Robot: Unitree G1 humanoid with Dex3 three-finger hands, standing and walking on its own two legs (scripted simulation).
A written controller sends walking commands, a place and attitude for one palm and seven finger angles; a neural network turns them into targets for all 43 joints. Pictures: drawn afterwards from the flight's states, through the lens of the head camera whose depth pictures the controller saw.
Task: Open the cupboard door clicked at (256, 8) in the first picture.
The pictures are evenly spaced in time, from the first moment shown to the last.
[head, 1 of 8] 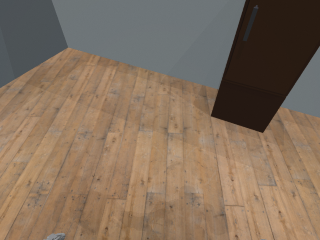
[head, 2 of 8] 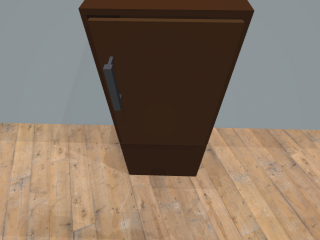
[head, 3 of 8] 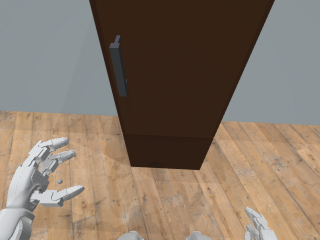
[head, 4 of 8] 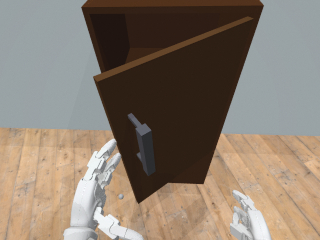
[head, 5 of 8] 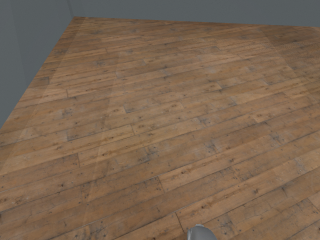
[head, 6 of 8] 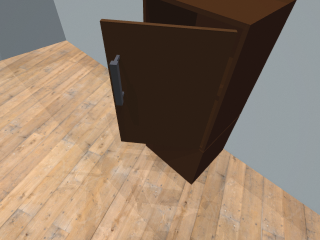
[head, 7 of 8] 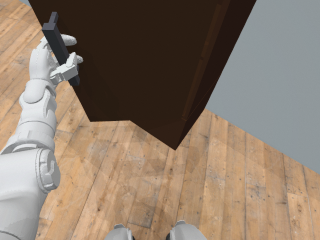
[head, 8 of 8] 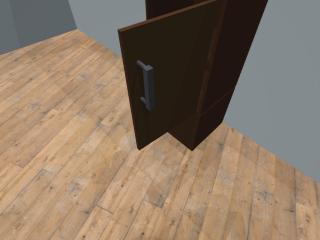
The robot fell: no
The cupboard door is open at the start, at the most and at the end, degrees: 0 85 84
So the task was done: yes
